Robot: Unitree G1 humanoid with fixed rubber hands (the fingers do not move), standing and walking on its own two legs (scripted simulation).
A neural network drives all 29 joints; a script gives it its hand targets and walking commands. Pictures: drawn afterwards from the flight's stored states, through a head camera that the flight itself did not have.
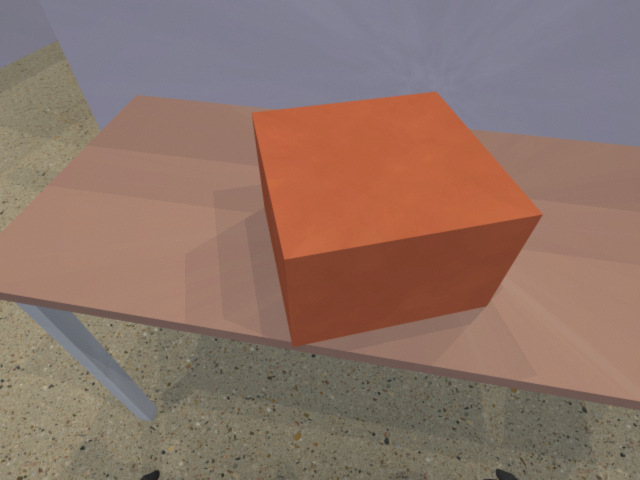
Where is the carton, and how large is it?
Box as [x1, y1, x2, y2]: [252, 92, 542, 346]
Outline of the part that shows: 436,92 252,113 264,207 293,346 485,306 542,214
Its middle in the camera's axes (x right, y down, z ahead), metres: +0.07 -0.05 +0.58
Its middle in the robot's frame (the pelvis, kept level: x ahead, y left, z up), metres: +0.48 -0.07 +0.07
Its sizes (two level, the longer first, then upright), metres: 0.296 0.287 0.193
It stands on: a table, 0.74 m high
